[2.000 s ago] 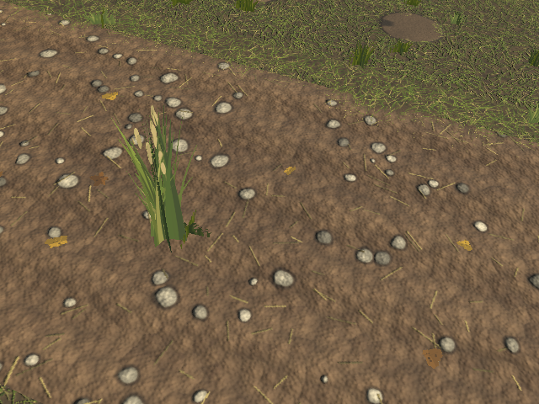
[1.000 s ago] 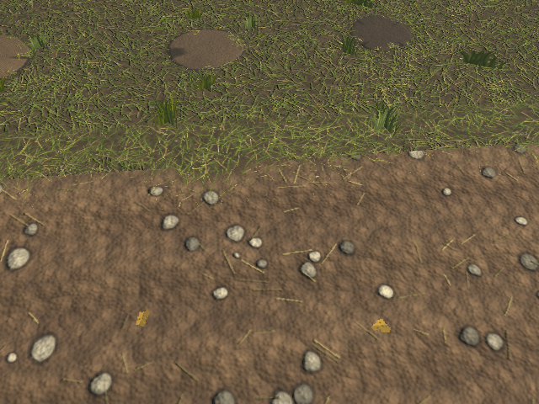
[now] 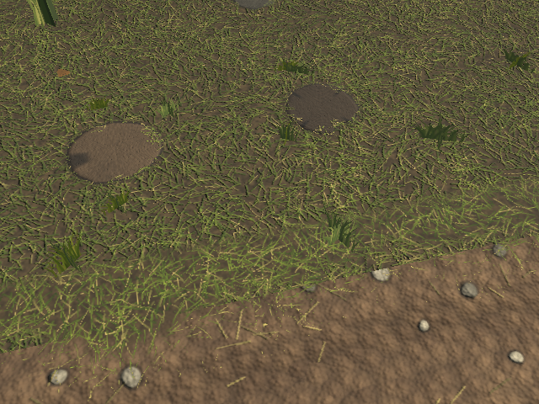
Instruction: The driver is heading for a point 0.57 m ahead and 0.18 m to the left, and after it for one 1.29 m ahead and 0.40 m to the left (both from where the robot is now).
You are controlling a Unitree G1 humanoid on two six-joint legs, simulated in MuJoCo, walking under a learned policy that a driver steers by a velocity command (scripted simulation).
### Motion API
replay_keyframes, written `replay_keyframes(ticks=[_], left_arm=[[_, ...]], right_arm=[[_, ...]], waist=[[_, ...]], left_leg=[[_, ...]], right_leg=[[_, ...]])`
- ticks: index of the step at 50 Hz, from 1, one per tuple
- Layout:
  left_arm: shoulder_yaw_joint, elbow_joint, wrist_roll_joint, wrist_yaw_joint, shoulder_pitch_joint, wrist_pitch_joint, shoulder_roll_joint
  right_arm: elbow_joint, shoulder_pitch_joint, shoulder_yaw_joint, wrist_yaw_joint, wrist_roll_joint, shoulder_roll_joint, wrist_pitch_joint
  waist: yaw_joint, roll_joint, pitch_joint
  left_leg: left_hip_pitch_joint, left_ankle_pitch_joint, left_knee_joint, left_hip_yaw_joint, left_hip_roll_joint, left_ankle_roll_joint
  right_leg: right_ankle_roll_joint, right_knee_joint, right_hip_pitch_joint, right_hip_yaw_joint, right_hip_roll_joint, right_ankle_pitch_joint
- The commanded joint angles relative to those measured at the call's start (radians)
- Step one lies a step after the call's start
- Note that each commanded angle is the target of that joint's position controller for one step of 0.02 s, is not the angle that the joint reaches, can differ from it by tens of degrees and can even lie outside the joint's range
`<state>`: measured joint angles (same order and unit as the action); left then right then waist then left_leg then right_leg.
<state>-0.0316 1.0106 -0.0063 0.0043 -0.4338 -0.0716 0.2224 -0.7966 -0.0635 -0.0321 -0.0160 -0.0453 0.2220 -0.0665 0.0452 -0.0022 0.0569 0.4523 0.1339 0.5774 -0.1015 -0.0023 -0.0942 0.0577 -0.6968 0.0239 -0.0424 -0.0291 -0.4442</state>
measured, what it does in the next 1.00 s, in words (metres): walks ahead, turning left: right foot, then left foot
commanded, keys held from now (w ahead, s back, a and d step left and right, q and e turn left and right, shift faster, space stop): w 0.24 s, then no key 0.04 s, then q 0.30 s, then w+q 0.42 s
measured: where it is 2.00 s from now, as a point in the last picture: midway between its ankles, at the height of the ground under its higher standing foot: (231, 381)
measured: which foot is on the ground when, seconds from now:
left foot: down 0.00-0.46, up 0.48-0.94, down 0.96-1.00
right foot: up 0.00-0.44, down 0.46-0.96, up 0.98-1.00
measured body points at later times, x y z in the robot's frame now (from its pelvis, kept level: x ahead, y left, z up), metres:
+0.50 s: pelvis +0.24 -0.01 +0.00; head +0.28 -0.02 +0.45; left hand +0.40 +0.22 -0.11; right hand +0.21 -0.26 -0.15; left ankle +0.11 +0.08 -0.70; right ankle +0.36 -0.09 -0.72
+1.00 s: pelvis +0.32 +0.03 +0.01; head +0.30 +0.05 +0.46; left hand +0.30 +0.32 -0.12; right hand +0.50 -0.19 -0.09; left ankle +0.27 +0.10 -0.72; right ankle +0.36 -0.09 -0.70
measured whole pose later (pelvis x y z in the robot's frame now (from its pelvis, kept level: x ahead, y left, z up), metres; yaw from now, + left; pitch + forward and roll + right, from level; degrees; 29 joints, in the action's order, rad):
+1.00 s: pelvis +0.32 +0.03 +0.01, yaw +21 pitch +2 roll -2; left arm -0.09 0.87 -0.04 -0.01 -0.25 0.00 0.29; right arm -0.84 -0.26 -0.07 -0.05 -0.03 0.25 0.01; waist -0.01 -0.03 -0.06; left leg 0.25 0.33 0.53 -0.07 0.01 -0.09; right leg 0.01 -0.66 0.31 -0.24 0.11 -0.43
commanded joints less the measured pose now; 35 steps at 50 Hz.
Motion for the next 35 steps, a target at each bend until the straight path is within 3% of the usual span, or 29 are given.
replay_keyframes(ticks=[1,2,3,5,7,9,12,16,19,21,22,23,24,25,26,27,28,29,31,33,35], left_arm=[[-0.032,-0.082,-0.005,-0.001,-0.014,-0.012,0.131],[-0.028,-0.096,-0.008,-0.008,0.046,-0.016,0.117],[-0.025,-0.097,-0.007,-0.012,0.065,-0.013,0.094],[-0.021,-0.083,-0.03,-0.022,0.036,0.014,0.067],[-0.02,-0.087,-0.031,-0.032,0.052,0.026,0.055],[-0.02,-0.112,-0.03,-0.036,0.133,0.032,0.058],[-0.017,-0.153,-0.027,-0.038,0.265,0.033,0.057],[0.003,-0.173,-0.018,-0.027,0.355,0.023,0.016],[0.0,-0.172,-0.014,-0.011,0.362,0.014,0.038],[-0.011,-0.156,-0.014,0.002,0.296,0.003,0.078],[-0.02,-0.129,-0.017,0.01,0.215,-0.007,0.099],[-0.031,-0.104,-0.031,0.019,0.118,-0.026,0.132],[-0.05,-0.107,-0.055,0.027,0.014,-0.037,0.223],[-0.059,-0.136,-0.022,0.015,0.048,-0.017,0.246],[-0.051,-0.164,0.006,0.011,0.087,0.007,0.186],[-0.032,-0.181,0.004,0.017,0.175,0.015,0.122],[-0.019,-0.19,-0.003,0.027,0.236,0.022,0.082],[-0.015,-0.192,-0.005,0.038,0.255,0.027,0.073],[-0.022,-0.188,-0.015,0.038,0.242,0.028,0.084],[-0.031,-0.192,-0.014,0.034,0.252,0.021,0.106],[-0.041,-0.188,-0.015,0.03,0.241,0.012,0.13]], right_arm=[[-0.058,-0.32,-0.073,0.006,0.031,0.231,0.01],[-0.044,-0.235,-0.054,0.002,0.033,0.157,0.007],[-0.049,-0.202,-0.041,0.001,0.03,0.113,0.002],[-0.073,-0.2,-0.029,0.005,0.031,0.078,-0.012],[-0.101,-0.251,-0.033,0.005,0.035,0.096,-0.028],[-0.121,-0.288,-0.037,0.005,0.037,0.114,-0.035],[-0.146,-0.343,-0.032,0.005,0.04,0.105,-0.033],[-0.178,-0.396,-0.02,0.012,0.037,0.095,-0.03],[-0.189,-0.407,-0.02,0.021,0.031,0.11,-0.017],[-0.173,-0.364,-0.029,0.03,0.028,0.131,-0.009],[-0.164,-0.335,-0.032,0.032,0.034,0.136,-0.006],[-0.151,-0.318,-0.032,0.032,0.049,0.13,-0.006],[-0.102,-0.352,-0.019,0.036,0.069,0.073,-0.009],[-0.121,-0.514,-0.01,0.049,0.098,0.005,0.012],[-0.147,-0.476,-0.038,0.057,0.059,0.102,0.039],[-0.129,-0.396,-0.047,0.048,0.038,0.103,0.05],[-0.116,-0.351,-0.049,0.038,0.027,0.086,0.059],[-0.108,-0.33,-0.053,0.029,0.017,0.081,0.073],[-0.111,-0.362,-0.052,0.014,0.007,0.061,0.101],[-0.086,-0.328,-0.056,-0.001,0.006,0.064,0.114],[-0.054,-0.264,-0.056,-0.016,0.004,0.07,0.118]], waist=[[-0.109,0.107,-0.215],[-0.088,0.046,-0.104],[-0.059,0.039,-0.041],[-0.017,0.077,-0.018],[-0.01,0.064,-0.022],[-0.018,0.056,0.004],[-0.047,0.055,0.032],[-0.07,0.062,0.025],[-0.078,0.104,-0.007],[-0.046,0.118,-0.03],[-0.009,0.099,-0.057],[0.032,0.042,-0.113],[0.029,-0.104,-0.266],[-0.016,-0.246,-0.446],[-0.01,-0.094,-0.419],[-0.033,-0.074,-0.278],[-0.054,-0.08,-0.168],[-0.067,-0.111,-0.11],[-0.081,-0.123,-0.115],[-0.088,-0.128,-0.101],[-0.079,-0.122,-0.079]], left_leg=[[-0.618,0.169,-0.301,0.651,0.386,-0.202],[-0.47,0.161,-0.341,0.53,0.35,-0.179],[-0.368,0.121,-0.385,0.43,0.297,-0.141],[-0.262,0.019,-0.426,0.309,0.232,-0.103],[-0.262,-0.082,-0.445,0.258,0.217,-0.114],[-0.285,-0.102,-0.474,0.222,0.209,-0.12],[-0.339,-0.162,-0.486,0.178,0.185,-0.112],[-0.35,-0.618,-0.374,0.089,0.148,-0.074],[-0.42,-0.71,-0.272,0.124,0.155,-0.067],[-0.447,-0.713,-0.176,0.175,0.16,-0.052],[-0.446,-0.689,-0.082,0.187,0.142,-0.033],[-0.375,-0.56,0.075,0.169,0.096,-0.007],[-0.184,-0.086,0.344,0.129,0.024,0.022],[-0.003,0.581,0.618,0.093,-0.101,0.036],[0.007,0.532,0.678,0.142,-0.051,0.035],[0.034,0.455,0.675,0.142,-0.018,0.045],[0.045,0.394,0.641,0.135,0.013,0.059],[0.028,0.346,0.615,0.131,0.032,0.075],[-0.025,0.274,0.606,0.106,0.038,0.081],[0.015,0.237,0.549,0.095,0.055,0.079],[0.053,0.201,0.463,0.09,0.071,0.079]], right_leg=[[0.037,-0.64,0.587,0.116,0.012,0.003],[0.039,-0.589,0.589,0.106,0.054,0.081],[0.039,-0.516,0.555,0.096,0.091,0.125],[0.02,-0.444,0.466,0.082,0.117,0.163],[0.004,-0.417,0.479,0.061,0.122,0.201],[-0.015,-0.354,0.556,0.045,0.142,0.268],[-0.039,-0.212,0.637,0.021,0.153,0.366],[-0.047,0.012,0.511,-0.04,0.084,0.447],[-0.034,0.083,0.456,-0.024,0.039,0.435],[-0.014,0.152,0.38,0.009,0.021,0.381],[-0.001,0.235,0.29,0.01,0.011,0.418],[0.015,0.307,0.12,0.033,0.066,0.645],[0.074,0.202,-0.156,0.236,0.335,1.171],[0.239,0.166,-0.326,0.424,0.553,1.446],[0.234,0.223,-0.193,0.377,0.492,1.206],[0.203,0.29,-0.051,0.29,0.431,0.973],[0.173,0.354,0.073,0.222,0.377,0.814],[0.155,0.397,0.16,0.163,0.344,0.726],[0.148,0.474,0.252,0.119,0.312,0.378],[0.149,0.547,0.265,0.13,0.322,0.103],[0.144,0.589,0.25,0.122,0.339,0.004]])
Velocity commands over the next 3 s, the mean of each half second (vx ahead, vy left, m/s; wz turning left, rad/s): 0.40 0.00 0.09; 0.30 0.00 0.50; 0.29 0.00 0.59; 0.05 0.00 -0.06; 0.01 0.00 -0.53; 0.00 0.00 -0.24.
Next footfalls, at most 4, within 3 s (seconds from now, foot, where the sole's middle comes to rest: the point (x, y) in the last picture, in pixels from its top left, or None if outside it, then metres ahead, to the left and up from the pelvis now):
0.46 right None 0.40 -0.09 -0.76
0.96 left None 0.31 0.12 -0.76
1.40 right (242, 321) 0.66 0.12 -0.76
1.76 left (181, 388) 0.48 0.25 -0.76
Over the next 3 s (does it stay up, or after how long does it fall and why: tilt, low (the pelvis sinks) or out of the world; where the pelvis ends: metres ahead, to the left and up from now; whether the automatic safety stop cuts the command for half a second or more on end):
stays up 0.51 0.13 0.02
